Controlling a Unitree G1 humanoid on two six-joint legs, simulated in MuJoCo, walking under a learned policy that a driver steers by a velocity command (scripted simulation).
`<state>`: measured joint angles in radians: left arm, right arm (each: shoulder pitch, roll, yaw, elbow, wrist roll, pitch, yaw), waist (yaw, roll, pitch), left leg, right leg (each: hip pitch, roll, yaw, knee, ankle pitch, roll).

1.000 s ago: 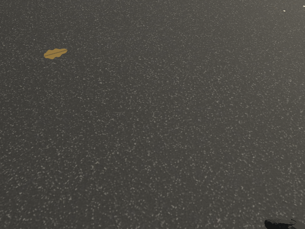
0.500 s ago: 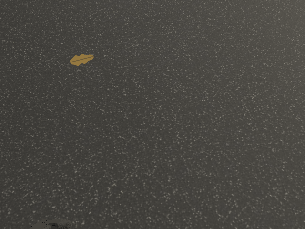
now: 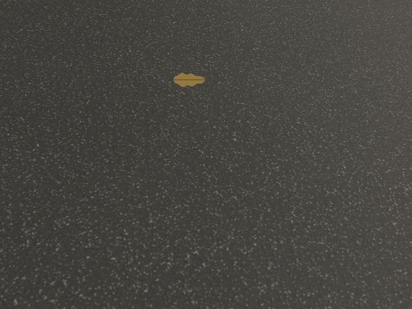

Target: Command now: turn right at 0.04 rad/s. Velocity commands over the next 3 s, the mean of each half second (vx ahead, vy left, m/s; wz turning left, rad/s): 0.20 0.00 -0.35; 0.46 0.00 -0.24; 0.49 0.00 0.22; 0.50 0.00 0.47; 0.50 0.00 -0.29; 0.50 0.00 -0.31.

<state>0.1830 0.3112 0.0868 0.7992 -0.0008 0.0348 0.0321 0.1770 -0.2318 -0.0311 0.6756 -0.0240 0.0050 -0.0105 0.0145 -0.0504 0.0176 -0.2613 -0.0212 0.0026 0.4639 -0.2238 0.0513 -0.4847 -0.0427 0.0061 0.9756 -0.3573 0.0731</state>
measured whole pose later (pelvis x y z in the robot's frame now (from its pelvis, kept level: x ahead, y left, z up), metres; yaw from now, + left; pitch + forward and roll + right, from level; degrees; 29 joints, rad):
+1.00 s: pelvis +0.32 -0.07 +0.00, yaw -22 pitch +1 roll +2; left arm 0.18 0.29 0.05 0.72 -0.01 -0.06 0.01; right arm 0.34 -0.26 -0.06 0.86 0.01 -0.10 0.02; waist -0.05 -0.05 0.02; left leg -0.13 -0.07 0.04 0.27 -0.16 0.06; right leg -0.63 -0.11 0.05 0.96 -0.20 -0.01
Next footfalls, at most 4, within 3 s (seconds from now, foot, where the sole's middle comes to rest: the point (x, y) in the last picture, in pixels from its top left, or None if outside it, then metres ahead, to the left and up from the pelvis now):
0.28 right None -0.01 -0.12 -0.78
0.74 left None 0.38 0.01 -0.78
1.24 right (302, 293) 0.55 -0.34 -0.78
1.76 left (239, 206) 0.88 -0.14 -0.78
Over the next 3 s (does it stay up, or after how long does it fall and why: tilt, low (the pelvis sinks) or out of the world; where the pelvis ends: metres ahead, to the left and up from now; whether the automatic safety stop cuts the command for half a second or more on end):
stays up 1.43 -0.26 0.00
